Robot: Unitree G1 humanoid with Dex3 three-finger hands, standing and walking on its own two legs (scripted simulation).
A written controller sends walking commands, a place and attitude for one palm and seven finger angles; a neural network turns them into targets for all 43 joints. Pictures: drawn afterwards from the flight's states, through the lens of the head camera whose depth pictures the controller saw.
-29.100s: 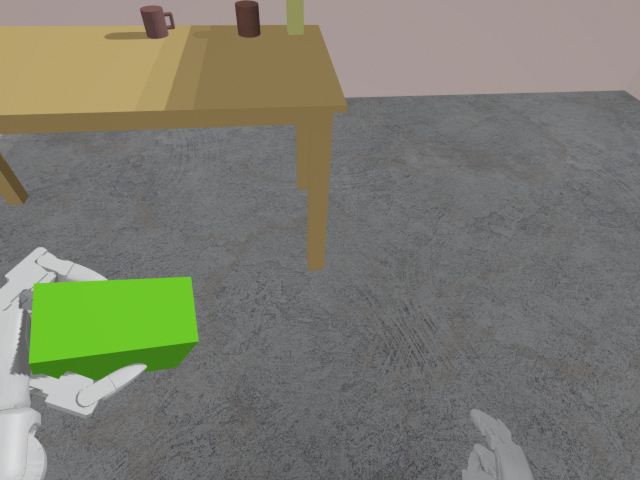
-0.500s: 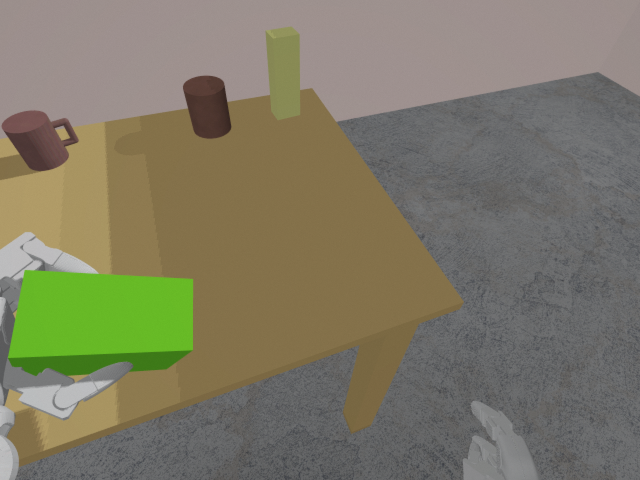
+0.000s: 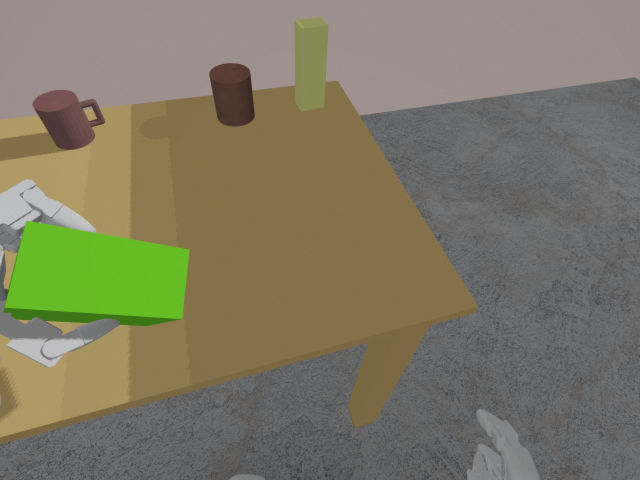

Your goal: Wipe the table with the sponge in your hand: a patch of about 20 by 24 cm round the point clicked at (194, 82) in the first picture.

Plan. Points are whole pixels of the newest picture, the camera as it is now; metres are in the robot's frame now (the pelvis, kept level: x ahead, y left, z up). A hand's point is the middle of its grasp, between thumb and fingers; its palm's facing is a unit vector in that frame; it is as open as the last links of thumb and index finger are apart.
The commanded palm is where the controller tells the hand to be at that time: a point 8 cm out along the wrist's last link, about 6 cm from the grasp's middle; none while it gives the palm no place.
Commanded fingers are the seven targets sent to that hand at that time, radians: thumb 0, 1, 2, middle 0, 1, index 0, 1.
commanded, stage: come to a stop and stand still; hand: left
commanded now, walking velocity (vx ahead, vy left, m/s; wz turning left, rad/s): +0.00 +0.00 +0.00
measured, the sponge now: (122, 285) +0.25 +0.23 +0.15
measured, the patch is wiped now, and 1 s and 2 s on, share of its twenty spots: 0.00 0.00 0.00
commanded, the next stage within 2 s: look again from close up in 0.82 s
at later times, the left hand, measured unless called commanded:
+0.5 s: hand out of the picture +0.22 +0.32 +0.17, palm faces +0.41 -0.84 -0.34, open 10.5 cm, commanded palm +0.16 +0.34 +0.18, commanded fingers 0.00 0.10 1.30 -1.20 -1.60 -1.20 -1.60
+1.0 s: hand (3, 292) +0.22 +0.32 +0.16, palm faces +0.35 -0.86 -0.37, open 10.5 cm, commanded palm +0.17 +0.36 +0.18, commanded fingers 0.00 0.10 1.30 -1.20 -1.60 -1.20 -1.60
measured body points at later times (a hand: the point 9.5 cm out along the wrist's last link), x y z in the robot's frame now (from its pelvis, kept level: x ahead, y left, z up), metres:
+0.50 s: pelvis -0.01 +0.07 +0.01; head +0.00 +0.09 +0.46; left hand +0.19 +0.36 +0.19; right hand +0.15 -0.15 -0.07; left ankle +0.04 +0.16 -0.73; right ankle -0.01 -0.05 -0.73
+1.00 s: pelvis +0.00 +0.08 +0.01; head +0.01 +0.10 +0.46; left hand +0.20 +0.37 +0.18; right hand +0.18 -0.15 -0.05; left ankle +0.04 +0.16 -0.73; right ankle -0.01 -0.05 -0.73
